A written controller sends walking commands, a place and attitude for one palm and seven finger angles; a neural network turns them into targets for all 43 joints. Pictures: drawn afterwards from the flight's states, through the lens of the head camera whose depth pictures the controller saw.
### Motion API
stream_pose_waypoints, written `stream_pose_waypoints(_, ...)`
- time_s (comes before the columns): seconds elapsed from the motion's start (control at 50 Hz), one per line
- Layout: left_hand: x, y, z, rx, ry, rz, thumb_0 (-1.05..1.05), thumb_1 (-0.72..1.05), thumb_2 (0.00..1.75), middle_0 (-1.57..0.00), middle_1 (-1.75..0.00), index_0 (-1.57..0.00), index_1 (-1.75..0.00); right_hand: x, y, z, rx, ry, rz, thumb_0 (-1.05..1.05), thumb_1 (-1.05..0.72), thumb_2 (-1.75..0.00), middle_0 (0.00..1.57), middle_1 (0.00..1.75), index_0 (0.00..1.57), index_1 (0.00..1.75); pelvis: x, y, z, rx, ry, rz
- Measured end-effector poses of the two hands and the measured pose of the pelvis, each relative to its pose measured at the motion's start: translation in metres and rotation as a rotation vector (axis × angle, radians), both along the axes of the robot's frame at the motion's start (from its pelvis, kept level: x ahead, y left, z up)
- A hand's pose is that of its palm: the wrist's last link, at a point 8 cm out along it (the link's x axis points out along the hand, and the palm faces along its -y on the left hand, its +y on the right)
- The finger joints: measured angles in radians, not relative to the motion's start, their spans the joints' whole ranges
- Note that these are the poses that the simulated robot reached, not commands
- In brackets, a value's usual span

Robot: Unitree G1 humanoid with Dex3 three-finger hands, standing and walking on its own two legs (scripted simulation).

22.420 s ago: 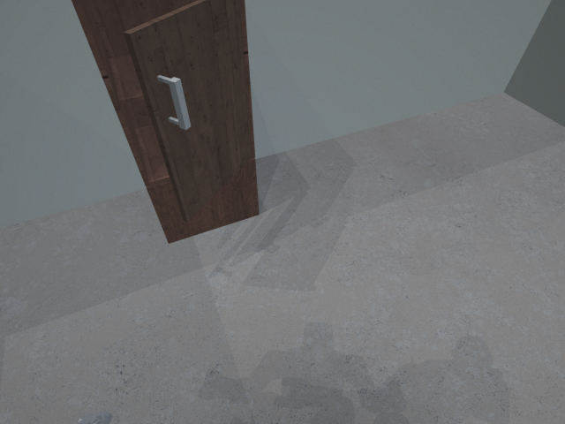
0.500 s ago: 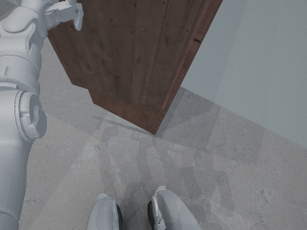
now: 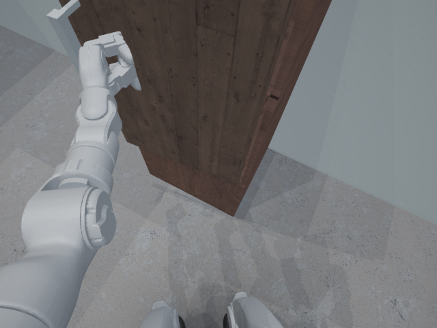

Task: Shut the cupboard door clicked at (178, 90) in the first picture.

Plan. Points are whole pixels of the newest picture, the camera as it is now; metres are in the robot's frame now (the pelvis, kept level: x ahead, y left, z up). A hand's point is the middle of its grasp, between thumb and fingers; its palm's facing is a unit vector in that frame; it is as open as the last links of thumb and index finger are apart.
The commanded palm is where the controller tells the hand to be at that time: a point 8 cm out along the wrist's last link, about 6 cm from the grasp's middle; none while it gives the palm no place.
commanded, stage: pull the fist back off the door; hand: left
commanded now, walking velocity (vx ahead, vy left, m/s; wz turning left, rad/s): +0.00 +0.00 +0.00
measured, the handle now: (79, 40) +0.64 +0.17 +0.10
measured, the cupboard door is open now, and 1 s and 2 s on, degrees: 5 5 5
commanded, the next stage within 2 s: draw the hand back to the body in 0.40 s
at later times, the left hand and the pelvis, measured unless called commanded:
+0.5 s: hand (140, 110) +0.46 +0.06 +0.11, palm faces +0.02 -1.00 -0.04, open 3.1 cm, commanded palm +0.44 +0.12 +0.10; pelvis -0.02 -0.01 +0.01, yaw +2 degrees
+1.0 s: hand (67, 162) +0.36 +0.14 +0.15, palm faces +0.02 -1.00 -0.03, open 3.1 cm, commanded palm +0.31 +0.20 +0.16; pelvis -0.01 +0.00 +0.04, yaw +1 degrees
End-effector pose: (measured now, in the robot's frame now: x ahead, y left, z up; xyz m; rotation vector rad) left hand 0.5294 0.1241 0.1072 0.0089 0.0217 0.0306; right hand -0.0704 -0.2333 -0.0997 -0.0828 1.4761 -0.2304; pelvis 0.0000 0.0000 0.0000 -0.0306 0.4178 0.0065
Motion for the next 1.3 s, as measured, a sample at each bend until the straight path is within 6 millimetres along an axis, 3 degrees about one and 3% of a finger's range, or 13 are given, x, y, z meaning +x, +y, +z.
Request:
stream_pose_waypoints(0.12, -0.028, 0.009, -0.003, 0.008, 0.008, 0.002, 0.02, 0.9, 0.9, -1.3, -1.5, -1.29, -1.5, 0.028, -0.019, 0.004, -0.021, -0.059, 0.025, 0.0, -0.91, -0.9, 0.2, 0.3, 0.2, 0.3, 0.005, -0.004, 0.009, 0.013, -0.049, 0.001)
stream_pose_waypoints(0.26, -0.069, 0.008, -0.008, 0.008, -0.035, -0.008, 0.02, 0.9, 0.9, -1.3, -1.5, -1.29, -1.5, 0.078, -0.038, 0.003, -0.053, -0.177, 0.091, 0.0, -0.91, -0.9, 0.2, 0.3, 0.2, 0.3, 0.002, -0.007, 0.012, 0.02, -0.096, 0.019)
stream_pose_waypoints(0.36, -0.088, 0.0, -0.005, 0.017, -0.053, -0.022, 0.02, 0.9, 0.9, -1.3, -1.5, -1.3, -1.51, 0.111, -0.041, 0.002, -0.062, -0.281, 0.119, 0.0, -0.91, -0.9, 0.2, 0.3, 0.2, 0.3, -0.004, -0.009, 0.011, 0.024, -0.123, 0.025)
stream_pose_waypoints(0.44, -0.094, -0.006, -0.002, 0.031, -0.04, -0.022, 0.02, 0.9, 0.9, -1.3, -1.5, -1.3, -1.51, 0.126, -0.037, 0.0, -0.057, -0.341, 0.133, 0.0, -0.91, -0.9, 0.2, 0.3, 0.2, 0.3, -0.011, -0.01, 0.011, 0.028, -0.139, 0.031)
stream_pose_waypoints(0.52, -0.09, -0.009, 0.003, 0.026, -0.042, -0.01, 0.02, 0.9, 0.9, -1.3, -1.5, -1.3, -1.51, 0.124, -0.033, -0.002, -0.048, -0.363, 0.136, 0.0, -0.91, -0.9, 0.2, 0.3, 0.2, 0.3, -0.018, -0.012, 0.009, 0.031, -0.138, 0.03)
stream_pose_waypoints(0.64, -0.092, 0.005, 0.012, 0.024, -0.072, 0.008, 0.02, 0.9, 0.9, -1.3, -1.5, -1.3, -1.5, 0.097, -0.028, -0.006, -0.026, -0.322, 0.092, 0.0, -0.91, -0.9, 0.2, 0.3, 0.2, 0.3, -0.021, -0.013, 0.01, 0.038, -0.141, 0.007)
stream_pose_waypoints(0.74, -0.12, 0.032, 0.016, 0.029, -0.061, 0.023, 0.02, 0.9, 0.9, -1.3, -1.5, -1.29, -1.5, 0.076, -0.026, 0.001, -0.009, -0.277, 0.047, 0.0, -0.91, -0.9, 0.2, 0.3, 0.2, 0.3, -0.017, -0.013, 0.022, 0.041, -0.188, -0.009)
stream_pose_waypoints(0.82, -0.149, 0.048, 0.024, 0.024, -0.075, 0.019, 0.02, 0.9, 0.9, -1.3, -1.5, -1.29, -1.5, 0.08, -0.028, 0.011, -0.022, -0.292, 0.045, 0.0, -0.91, -0.9, 0.2, 0.3, 0.2, 0.3, -0.014, -0.011, 0.031, 0.036, -0.235, -0.002)
stream_pose_waypoints(0.9, -0.173, 0.059, 0.033, 0.021, -0.092, 0.005, 0.02, 0.9, 0.9, -1.3, -1.5, -1.3, -1.5, 0.105, -0.031, 0.022, -0.052, -0.365, 0.072, 0.01, -0.91, -0.9, 0.2, 0.3, 0.2, 0.3, -0.012, -0.009, 0.037, 0.031, -0.276, 0.01)
stream_pose_waypoints(1.02, -0.201, 0.074, 0.047, 0.025, -0.099, -0.012, 0.02, 0.9, 0.9, -1.29, -1.48, -1.28, -1.49, 0.169, -0.025, 0.045, -0.075, -0.564, 0.121, 0.01, -0.91, -0.9, 0.2, 0.3, 0.2, 0.3, -0.011, -0.002, 0.044, 0.031, -0.325, 0.015)
stream_pose_waypoints(1.16, -0.247, 0.095, 0.068, 0.164, -0.094, 0.051, 0.02, 0.9, 0.9, -1.18, -1.36, -1.17, -1.37, 0.242, 0.004, 0.083, -0.061, -0.747, 0.177, 0.01, -0.91, -0.9, 0.2, 0.3, 0.2, 0.3, -0.004, 0.005, 0.056, 0.038, -0.397, 0.02)
stream_pose_waypoints(1.3, -0.288, 0.13, 0.08, 0.232, -0.057, 0.185, 0.02, 0.9, 0.9, -1.01, -1.18, -1.0, -1.18, 0.28, 0.038, 0.106, -0.021, -0.823, 0.275, 0.01, -0.91, -0.9, 0.2, 0.3, 0.2, 0.3, 0.002, 0.01, 0.065, 0.038, -0.45, 0.038)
